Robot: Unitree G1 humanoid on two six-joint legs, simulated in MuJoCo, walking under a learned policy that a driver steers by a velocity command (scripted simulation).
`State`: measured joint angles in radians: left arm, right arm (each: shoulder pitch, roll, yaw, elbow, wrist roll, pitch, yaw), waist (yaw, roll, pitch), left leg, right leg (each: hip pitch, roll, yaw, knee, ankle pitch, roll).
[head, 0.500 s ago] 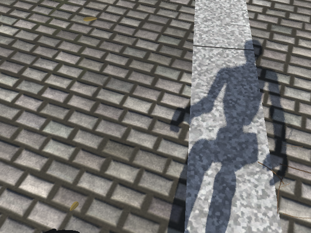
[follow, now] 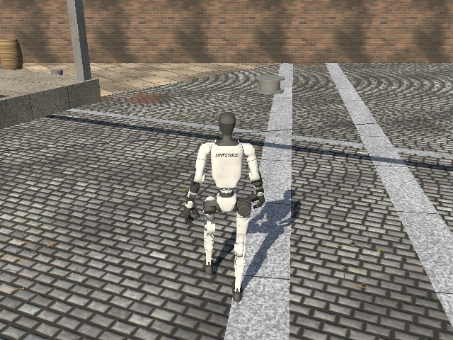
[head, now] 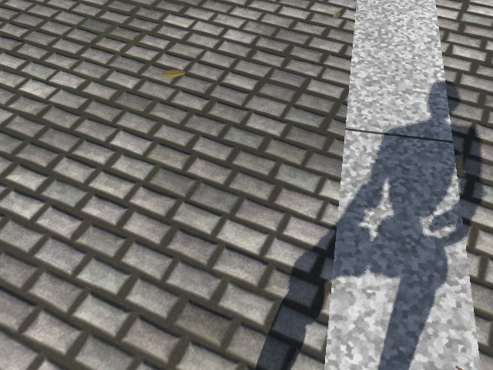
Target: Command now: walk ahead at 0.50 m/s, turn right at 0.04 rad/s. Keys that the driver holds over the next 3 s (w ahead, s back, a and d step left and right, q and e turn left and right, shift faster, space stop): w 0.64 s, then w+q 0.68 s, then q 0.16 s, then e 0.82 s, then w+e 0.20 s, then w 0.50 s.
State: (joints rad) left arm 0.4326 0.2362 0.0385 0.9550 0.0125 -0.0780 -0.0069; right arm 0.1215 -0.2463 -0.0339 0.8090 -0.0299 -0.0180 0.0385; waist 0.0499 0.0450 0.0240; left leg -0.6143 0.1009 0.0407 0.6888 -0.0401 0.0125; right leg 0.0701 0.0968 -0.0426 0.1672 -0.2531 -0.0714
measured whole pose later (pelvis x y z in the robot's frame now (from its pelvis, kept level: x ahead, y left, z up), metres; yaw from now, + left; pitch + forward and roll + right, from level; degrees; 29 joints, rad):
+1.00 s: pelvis +0.54 -0.01 +0.00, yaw +8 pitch +0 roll -1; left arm 0.38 0.20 0.04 1.01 0.02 -0.11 0.01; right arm 0.19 -0.23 -0.06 0.93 -0.02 -0.01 0.04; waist 0.01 0.04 0.04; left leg -0.65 0.10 0.01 0.91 -0.05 0.05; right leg 0.00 0.05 -0.23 0.23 -0.23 -0.07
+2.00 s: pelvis +0.89 +0.10 +0.00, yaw +18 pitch +0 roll +1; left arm 0.23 0.26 0.06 0.86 0.02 0.03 0.00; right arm 0.13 -0.25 -0.04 0.86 -0.02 0.04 -0.03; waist 0.03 0.01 0.08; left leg -0.41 -0.03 -0.07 0.89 -0.45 -0.03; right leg -0.35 0.10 0.08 0.40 -0.05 -0.08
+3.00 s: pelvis +1.08 +0.06 +0.00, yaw -6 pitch +1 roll -1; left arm 0.41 0.23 0.03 0.94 0.01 -0.07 -0.01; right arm 0.16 -0.27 -0.04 0.82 -0.04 -0.02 0.05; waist 0.02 0.05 0.03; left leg -0.66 0.10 0.05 0.83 -0.10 0.00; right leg 0.09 0.09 -0.01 0.17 -0.27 -0.07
